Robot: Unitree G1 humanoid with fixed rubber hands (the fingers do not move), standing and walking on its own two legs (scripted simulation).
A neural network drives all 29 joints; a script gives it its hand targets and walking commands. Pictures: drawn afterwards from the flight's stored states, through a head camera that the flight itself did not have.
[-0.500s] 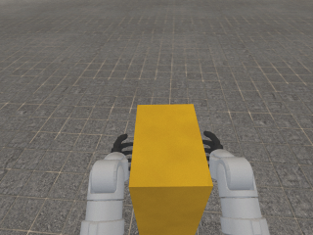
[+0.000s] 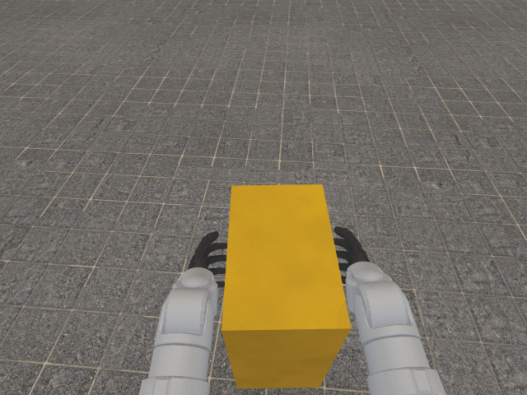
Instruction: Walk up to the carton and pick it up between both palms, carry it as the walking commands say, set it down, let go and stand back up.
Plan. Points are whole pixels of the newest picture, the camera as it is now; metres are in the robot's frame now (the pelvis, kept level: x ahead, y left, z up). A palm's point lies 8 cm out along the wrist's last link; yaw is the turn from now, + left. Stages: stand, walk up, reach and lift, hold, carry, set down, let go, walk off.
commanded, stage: hold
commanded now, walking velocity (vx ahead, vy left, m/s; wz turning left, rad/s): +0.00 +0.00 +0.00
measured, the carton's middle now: (277, 291) +0.31 +0.01 -0.04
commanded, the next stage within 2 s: set down in 0.28 s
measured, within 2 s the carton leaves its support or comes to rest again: neither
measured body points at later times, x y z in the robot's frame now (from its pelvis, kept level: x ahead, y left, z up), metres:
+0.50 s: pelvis -0.02 +0.04 -0.01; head -0.08 +0.06 +0.44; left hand +0.31 +0.15 +0.04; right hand +0.30 -0.10 +0.04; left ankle +0.08 +0.14 -0.74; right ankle -0.02 -0.10 -0.74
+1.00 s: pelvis -0.02 +0.02 -0.02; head +0.08 +0.03 +0.42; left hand +0.33 +0.15 -0.06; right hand +0.33 -0.10 -0.06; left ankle +0.08 +0.14 -0.74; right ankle -0.02 -0.10 -0.74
